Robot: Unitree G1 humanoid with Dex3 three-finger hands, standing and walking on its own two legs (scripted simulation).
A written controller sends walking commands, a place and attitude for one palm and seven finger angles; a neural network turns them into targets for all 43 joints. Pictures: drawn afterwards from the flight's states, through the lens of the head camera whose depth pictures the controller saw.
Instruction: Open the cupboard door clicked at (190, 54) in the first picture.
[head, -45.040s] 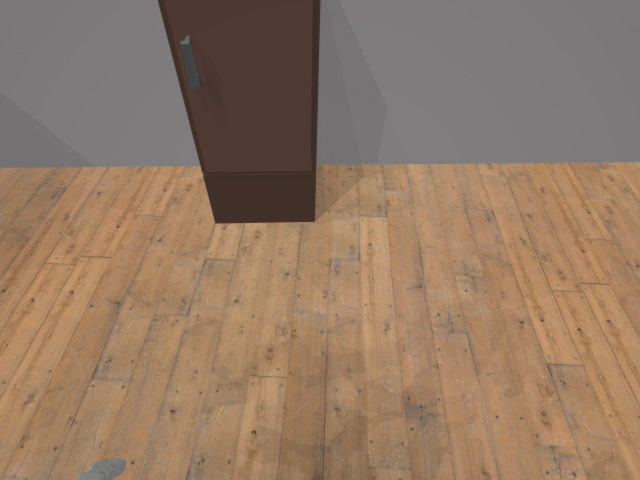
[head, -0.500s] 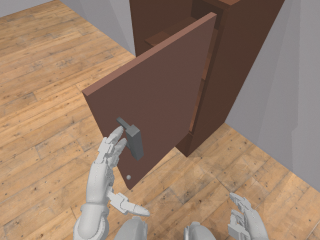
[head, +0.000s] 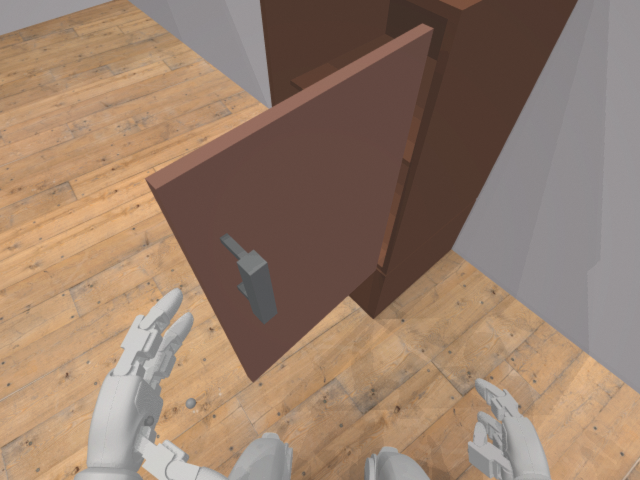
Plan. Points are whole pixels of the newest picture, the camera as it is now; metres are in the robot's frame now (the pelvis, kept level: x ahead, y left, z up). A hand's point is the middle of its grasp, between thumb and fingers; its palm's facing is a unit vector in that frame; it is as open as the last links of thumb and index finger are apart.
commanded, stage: draw the hand back to the body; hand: left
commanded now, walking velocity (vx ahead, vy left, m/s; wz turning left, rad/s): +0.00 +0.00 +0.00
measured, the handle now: (248, 279) +0.34 +0.12 +0.06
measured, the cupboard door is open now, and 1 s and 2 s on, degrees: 93 93 93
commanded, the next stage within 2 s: step back with the hand held close in 1.66 s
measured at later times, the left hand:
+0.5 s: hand (130, 387) +0.19 +0.18 +0.12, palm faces +0.03 -1.00 -0.06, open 16.3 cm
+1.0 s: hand out of the picture +0.21 +0.26 +0.20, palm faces +0.34 -0.86 -0.38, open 12.5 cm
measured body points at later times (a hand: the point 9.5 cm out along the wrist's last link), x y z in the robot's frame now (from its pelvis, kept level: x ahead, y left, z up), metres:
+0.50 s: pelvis +0.00 +0.01 +0.03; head +0.03 +0.01 +0.48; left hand +0.19 +0.24 +0.13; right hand +0.18 -0.22 -0.04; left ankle +0.02 +0.12 -0.64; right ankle +0.00 -0.09 -0.64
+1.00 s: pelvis +0.03 +0.03 +0.09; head +0.01 +0.02 +0.54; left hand +0.19 +0.31 +0.22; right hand +0.21 -0.18 +0.01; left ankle +0.02 +0.12 -0.64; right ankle +0.00 -0.09 -0.64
